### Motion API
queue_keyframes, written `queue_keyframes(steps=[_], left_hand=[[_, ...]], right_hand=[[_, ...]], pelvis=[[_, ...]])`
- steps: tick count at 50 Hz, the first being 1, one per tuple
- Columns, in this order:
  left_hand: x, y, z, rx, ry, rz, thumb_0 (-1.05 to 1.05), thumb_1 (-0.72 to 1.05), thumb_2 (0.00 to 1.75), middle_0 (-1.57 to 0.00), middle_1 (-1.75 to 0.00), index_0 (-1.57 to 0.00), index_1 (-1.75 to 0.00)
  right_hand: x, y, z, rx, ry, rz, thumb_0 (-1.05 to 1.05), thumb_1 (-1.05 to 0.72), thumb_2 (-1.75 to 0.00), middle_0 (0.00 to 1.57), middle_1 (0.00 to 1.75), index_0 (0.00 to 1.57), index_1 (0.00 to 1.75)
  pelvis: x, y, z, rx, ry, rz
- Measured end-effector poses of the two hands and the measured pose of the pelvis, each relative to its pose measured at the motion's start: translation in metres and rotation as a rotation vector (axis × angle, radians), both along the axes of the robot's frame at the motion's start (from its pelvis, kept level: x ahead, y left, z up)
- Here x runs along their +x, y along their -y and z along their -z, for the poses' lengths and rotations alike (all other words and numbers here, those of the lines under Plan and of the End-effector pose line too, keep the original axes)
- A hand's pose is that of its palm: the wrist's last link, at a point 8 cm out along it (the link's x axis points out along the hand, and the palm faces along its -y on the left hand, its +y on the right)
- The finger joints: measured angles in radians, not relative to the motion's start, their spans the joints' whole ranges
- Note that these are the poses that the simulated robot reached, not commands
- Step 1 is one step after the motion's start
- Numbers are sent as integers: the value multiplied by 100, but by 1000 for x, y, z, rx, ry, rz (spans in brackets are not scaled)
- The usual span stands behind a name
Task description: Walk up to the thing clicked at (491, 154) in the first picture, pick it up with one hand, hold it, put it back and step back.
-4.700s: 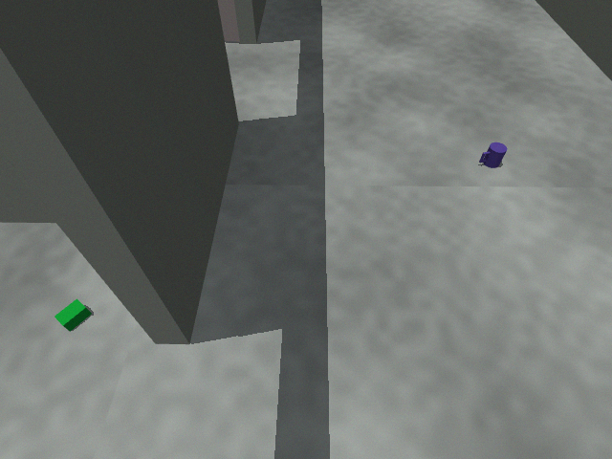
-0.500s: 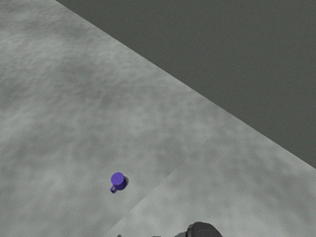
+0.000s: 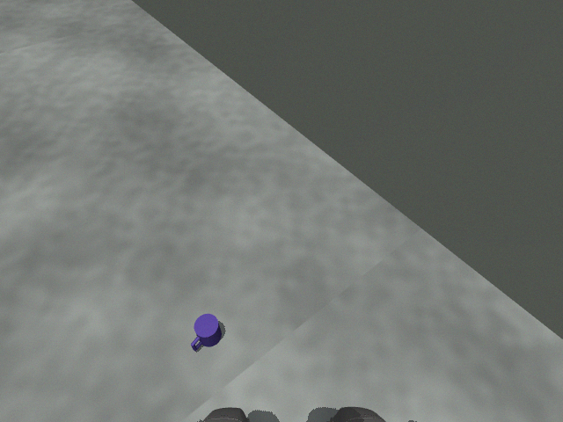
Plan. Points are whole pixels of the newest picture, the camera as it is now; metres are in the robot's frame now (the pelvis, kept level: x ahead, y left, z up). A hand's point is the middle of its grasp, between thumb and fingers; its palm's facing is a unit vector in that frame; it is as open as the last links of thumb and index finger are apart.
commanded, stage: walk up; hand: left
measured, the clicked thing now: (204, 334) +0.46 +0.27 -0.71
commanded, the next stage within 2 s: stand in 1.52 s
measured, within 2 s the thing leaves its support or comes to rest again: neither
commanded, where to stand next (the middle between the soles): +0.09 +0.00 m, yaw -1 degrees
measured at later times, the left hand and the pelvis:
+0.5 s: hand out of the picture +0.07 +0.26 -0.13, palm faces +0.00 -0.93 -0.37, open 7.4 cm; pelvis +0.03 +0.00 +0.02, yaw +0 degrees
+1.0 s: hand (134, 417) +0.14 +0.24 -0.13, palm faces -0.05 -0.94 -0.33, open 7.4 cm; pelvis +0.04 +0.00 +0.02, yaw -1 degrees
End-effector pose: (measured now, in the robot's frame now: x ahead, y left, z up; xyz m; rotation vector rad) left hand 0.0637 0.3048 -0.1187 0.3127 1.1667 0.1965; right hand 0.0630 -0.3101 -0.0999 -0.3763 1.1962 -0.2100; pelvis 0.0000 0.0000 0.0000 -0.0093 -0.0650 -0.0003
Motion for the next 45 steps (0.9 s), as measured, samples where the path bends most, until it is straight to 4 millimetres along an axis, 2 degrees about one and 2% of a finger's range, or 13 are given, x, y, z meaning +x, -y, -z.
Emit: queue_keyframes(steps=[7, 13, 18, 22, 26, 36, 40, 45], left_hand=[[-10, 0, 4, -24, -45, -18, 1, 91, 89, -20, -30, -20, -30], [-22, -2, -7, -5, -96, -51, 1, 91, 89, -20, -30, -20, -30], [-22, -3, -17, 21, -129, -63, 1, 91, 89, -20, -30, -20, -30], [-11, -1, -23, 32, -127, -62, 1, 90, 89, -20, -30, -20, -30], [10, 2, -27, 33, -99, -51, 1, 90, 89, -20, -30, -20, -30], [62, 17, -27, 3, -13, 11, 1, 90, 89, -20, -30, -20, -30], [74, 21, -26, -8, -1, 28, 1, 90, 89, -20, -30, -20, -30], [78, 22, -25, -15, -7, 39, 1, 90, 89, -20, -30, -20, -30]], right_hand=[[25, -16, -5, 26, 29, -22, 0, -91, -90, 21, 29, 21, 30], [51, -25, -2, 70, 48, -46, 0, -91, -90, 21, 30, 21, 30], [66, -25, 2, 94, 46, -47, 0, -91, -90, 21, 30, 21, 30], [72, -22, 4, 99, 37, -31, 0, -91, -90, 21, 30, 21, 30], [72, -17, 3, 95, 26, -8, 0, -91, -90, 21, 29, 21, 30], [58, -6, -4, 69, 1, 45, 0, -91, -90, 20, 29, 20, 30], [49, -3, -5, 61, -14, 62, 0, -91, -90, 20, 29, 20, 30], [37, -3, -5, 56, -41, 75, 0, -91, -90, 20, 29, 20, 30]], pelvis=[[4, -3, -5, -17, 5, -2], [13, -2, -11, -15, -9, -6], [21, 1, -16, -7, -20, -7], [28, 3, -19, 0, -23, -6], [33, 4, -20, 4, -20, -4], [39, 6, -23, 7, -16, 7], [39, 6, -24, 8, -17, 11], [40, 5, -25, 8, -20, 15]])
